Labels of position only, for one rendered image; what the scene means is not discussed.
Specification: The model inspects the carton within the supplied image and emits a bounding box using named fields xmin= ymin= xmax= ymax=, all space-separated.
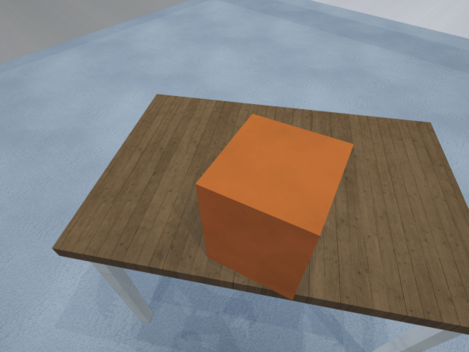
xmin=196 ymin=114 xmax=353 ymax=300

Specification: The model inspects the table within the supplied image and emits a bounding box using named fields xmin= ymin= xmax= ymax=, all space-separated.
xmin=52 ymin=94 xmax=469 ymax=352

